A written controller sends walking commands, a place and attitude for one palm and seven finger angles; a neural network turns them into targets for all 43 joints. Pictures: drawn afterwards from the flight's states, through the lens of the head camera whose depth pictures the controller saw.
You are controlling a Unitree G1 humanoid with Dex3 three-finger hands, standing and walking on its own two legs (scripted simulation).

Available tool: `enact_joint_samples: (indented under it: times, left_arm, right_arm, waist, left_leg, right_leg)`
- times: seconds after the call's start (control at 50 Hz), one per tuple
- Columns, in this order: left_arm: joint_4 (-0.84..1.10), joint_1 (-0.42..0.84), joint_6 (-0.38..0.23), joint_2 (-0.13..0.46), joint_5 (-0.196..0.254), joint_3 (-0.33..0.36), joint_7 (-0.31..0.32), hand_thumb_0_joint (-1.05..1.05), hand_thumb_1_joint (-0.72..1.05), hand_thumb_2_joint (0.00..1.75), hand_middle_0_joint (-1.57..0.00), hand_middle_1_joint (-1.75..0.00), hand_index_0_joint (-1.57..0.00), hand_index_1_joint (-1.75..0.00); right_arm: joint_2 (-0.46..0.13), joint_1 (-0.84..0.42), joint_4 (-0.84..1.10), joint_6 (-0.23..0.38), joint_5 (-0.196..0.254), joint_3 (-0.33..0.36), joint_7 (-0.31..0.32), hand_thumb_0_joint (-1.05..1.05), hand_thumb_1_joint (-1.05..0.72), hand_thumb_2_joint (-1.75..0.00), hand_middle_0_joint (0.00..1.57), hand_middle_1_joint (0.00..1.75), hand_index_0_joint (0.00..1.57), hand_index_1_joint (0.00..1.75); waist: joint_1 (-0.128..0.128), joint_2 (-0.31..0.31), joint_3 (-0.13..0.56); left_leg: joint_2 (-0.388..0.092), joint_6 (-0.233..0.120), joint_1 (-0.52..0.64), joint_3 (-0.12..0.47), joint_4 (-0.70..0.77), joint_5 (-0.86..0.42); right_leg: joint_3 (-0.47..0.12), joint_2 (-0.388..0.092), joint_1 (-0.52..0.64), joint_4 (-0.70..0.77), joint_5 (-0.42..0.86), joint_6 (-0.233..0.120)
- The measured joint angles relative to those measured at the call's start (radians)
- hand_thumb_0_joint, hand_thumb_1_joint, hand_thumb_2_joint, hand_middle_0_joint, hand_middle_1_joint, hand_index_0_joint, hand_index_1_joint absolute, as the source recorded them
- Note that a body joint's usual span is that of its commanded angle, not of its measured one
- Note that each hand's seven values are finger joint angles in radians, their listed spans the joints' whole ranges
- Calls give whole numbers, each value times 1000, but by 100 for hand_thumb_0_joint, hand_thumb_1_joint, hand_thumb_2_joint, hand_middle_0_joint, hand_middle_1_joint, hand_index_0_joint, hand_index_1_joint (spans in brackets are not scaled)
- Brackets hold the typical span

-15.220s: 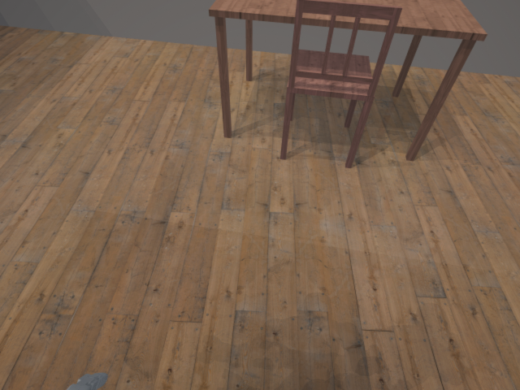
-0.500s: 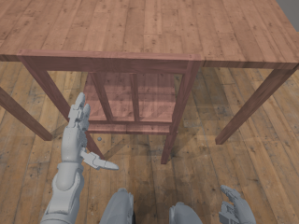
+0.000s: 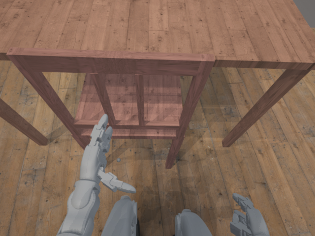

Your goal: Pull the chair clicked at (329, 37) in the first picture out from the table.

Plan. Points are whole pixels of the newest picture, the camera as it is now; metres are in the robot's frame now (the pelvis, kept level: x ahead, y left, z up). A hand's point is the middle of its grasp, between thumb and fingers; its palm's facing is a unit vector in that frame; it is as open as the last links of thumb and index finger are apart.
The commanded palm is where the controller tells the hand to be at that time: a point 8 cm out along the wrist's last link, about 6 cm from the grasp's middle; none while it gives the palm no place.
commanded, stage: aim the fingers beside a spindle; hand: left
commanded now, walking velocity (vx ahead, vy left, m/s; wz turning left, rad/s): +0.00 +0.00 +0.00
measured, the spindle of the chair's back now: (105, 101) +0.45 +0.16 +0.01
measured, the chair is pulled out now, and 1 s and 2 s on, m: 0.00 0.00 0.00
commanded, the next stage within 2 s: push the fingers through the gap in 1.76 s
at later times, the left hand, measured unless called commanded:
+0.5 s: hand (100, 145) +0.31 +0.14 +0.06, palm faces +0.09 -0.99 -0.07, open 17.0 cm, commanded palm +0.29 +0.18 +0.02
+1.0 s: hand (118, 161) +0.30 +0.11 -0.01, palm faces -0.04 -1.00 +0.07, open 17.0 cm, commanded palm +0.29 +0.17 +0.03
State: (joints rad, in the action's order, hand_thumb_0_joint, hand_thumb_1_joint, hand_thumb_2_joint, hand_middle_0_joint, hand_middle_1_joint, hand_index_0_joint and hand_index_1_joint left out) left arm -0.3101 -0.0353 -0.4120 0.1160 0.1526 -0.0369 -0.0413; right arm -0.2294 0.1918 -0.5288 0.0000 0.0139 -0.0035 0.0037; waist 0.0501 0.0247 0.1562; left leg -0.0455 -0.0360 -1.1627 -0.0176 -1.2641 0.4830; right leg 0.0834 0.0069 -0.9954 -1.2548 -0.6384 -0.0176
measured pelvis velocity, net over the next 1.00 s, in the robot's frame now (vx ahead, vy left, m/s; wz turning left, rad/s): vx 0.00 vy -0.01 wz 0.01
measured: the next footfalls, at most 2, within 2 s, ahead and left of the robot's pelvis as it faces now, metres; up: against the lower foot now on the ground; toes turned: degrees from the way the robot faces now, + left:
none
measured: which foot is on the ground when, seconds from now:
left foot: down 0.00-1.00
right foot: down 0.00-1.00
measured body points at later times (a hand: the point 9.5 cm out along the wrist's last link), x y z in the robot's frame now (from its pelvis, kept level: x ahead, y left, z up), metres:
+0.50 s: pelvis +0.00 +0.00 +0.00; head +0.09 +0.01 +0.44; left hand +0.30 +0.19 +0.06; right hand +0.17 -0.23 -0.11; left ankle +0.06 +0.10 -0.62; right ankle -0.02 -0.11 -0.62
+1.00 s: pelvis +0.00 -0.01 +0.00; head +0.11 +0.01 +0.44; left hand +0.29 +0.16 -0.01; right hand +0.17 -0.25 -0.10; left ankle +0.06 +0.10 -0.62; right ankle -0.02 -0.11 -0.62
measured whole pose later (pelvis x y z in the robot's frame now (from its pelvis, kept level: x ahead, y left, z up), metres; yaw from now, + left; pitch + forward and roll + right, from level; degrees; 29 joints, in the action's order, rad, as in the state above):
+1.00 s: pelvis +0.00 -0.01 +0.00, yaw +1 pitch +22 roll -3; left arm -0.33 -0.03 -0.39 0.13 0.17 -0.03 -0.06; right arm -0.24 0.19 -0.53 0.00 0.02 0.00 0.00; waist 0.05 0.03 0.15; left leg -0.04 -0.03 -1.16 0.00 -1.27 0.48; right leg 0.10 0.01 -0.99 -1.26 -0.64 -0.03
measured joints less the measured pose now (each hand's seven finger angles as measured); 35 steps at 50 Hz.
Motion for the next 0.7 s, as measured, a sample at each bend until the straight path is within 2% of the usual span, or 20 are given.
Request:
enact_joint_samples:
  times: [0.08,0.14,0.2,0.26,0.32,0.36,0.4,0.44,0.48,0.5,0.54,0.58,0.62,0.66,0.7]
  left_arm:
    - [184,-70,-106,25,-40,19,100,-1,-50,30,-6,-8,-6,-8]
    - [164,-32,-140,54,-52,70,113,-1,-50,30,-6,-8,-6,-8]
    - [44,26,-74,58,-23,76,50,-1,-50,30,-6,-8,-5,-8]
    - [-51,36,11,26,12,31,-16,-1,-50,30,-5,-8,-5,-8]
    - [-3,-29,25,-8,3,-29,-10,-1,-50,30,-5,-8,-5,-8]
    - [100,-82,-16,-11,-25,-61,39,-1,-50,30,-5,-8,-5,-8]
    - [194,-106,-79,1,-60,-63,101,-1,-50,30,-6,-8,-6,-8]
    - [224,-81,-132,24,-89,-29,148,-1,-50,30,-6,-8,-6,-8]
    - [171,-17,-146,44,-100,19,159,-1,-50,30,-6,-8,-6,-8]
    - [122,20,-132,51,-95,38,147,-1,-50,30,-6,-8,-6,-8]
    - [14,84,-66,55,-66,57,98,-1,-50,30,-6,-8,-6,-8]
    - [-72,112,7,45,-27,49,41,-1,-50,30,-5,-8,-5,-8]
    - [-94,90,51,24,3,22,5,-1,-50,30,-5,-8,-5,-8]
    - [-32,26,48,4,10,-10,2,-1,-50,30,-5,-8,-5,-8]
    - [85,-53,2,-3,-5,-34,34,-1,-50,30,-5,-8,-5,-8]
  right_arm:
    - [14,3,-4,11,-20,11,-2,1,-90,-90,20,30,20,30]
    - [7,4,-22,-3,-21,6,-20,1,-90,-90,20,30,20,30]
    - [-6,3,-24,-22,2,-5,-28,1,-90,-90,20,30,20,30]
    - [-10,0,-7,-24,19,-9,-21,1,-90,-90,20,30,20,30]
    - [0,-4,16,-5,10,-4,-8,1,-90,-90,20,30,21,30]
    - [10,-7,21,13,-5,3,0,1,-90,-90,20,30,21,30]
    - [17,-9,16,21,-18,8,2,1,-90,-90,20,30,20,30]
    - [17,-13,3,14,-26,6,-6,1,-90,-90,20,30,20,30]
    - [11,-17,-11,-3,-25,-1,-18,1,-90,-90,20,30,20,30]
    - [7,-19,-18,-13,-19,-6,-23,1,-90,-90,20,30,20,30]
    - [1,-20,-22,-31,0,-18,-27,1,-90,-90,20,30,20,30]
    - [-3,-14,-15,-39,16,-24,-23,1,-90,-90,20,30,20,30]
    - [-2,-5,-2,-33,19,-22,-16,1,-90,-90,20,30,21,30]
    - [3,2,9,-17,12,-14,-7,1,-90,-90,20,30,21,30]
    - [11,8,9,2,-2,-4,1,1,-90,-90,20,30,21,30]
  waist:
    - [-4,-8,-2]
    - [-19,7,15]
    - [-29,19,25]
    - [-25,22,18]
    - [-11,8,8]
    - [-5,-2,1]
    - [-7,-8,1]
    - [-13,-2,5]
    - [-20,10,12]
    - [-23,14,14]
    - [-27,18,13]
    - [-25,19,11]
    - [-16,19,7]
    - [-7,12,0]
    - [-3,2,-3]
  left_leg:
    - [-4,2,16,-7,7,4]
    - [1,1,25,-2,11,3]
    - [8,-1,24,5,9,1]
    - [12,-4,21,8,9,-3]
    - [8,-5,9,4,2,-1]
    - [5,-3,6,0,-2,2]
    - [3,0,8,-4,-2,2]
    - [4,1,11,-2,-2,1]
    - [6,1,9,5,-5,0]
    - [7,1,8,8,-7,-2]
    - [11,2,8,11,-6,-5]
    - [12,2,8,14,-1,-9]
    - [11,2,5,16,4,-11]
    - [6,3,6,12,7,-9]
    - [0,5,13,4,12,-5]
  right_leg:
    - [-8,3,12,6,0,0]
    - [-2,0,25,13,0,1]
    - [5,-5,30,12,-2,3]
    - [10,-9,30,14,-1,5]
    - [5,-6,15,6,0,5]
    - [0,-4,9,0,-2,4]
    - [-5,-4,7,-4,-3,2]
    - [-2,-3,10,-5,-3,1]
    - [4,-4,13,-7,-4,0]
    - [8,-5,13,-9,-4,-1]
    - [12,-8,14,-10,-4,-2]
    - [15,-8,15,-4,-2,-3]
    - [16,-7,13,3,2,-3]
    - [11,-2,11,8,4,-3]
    - [2,2,13,11,5,-4]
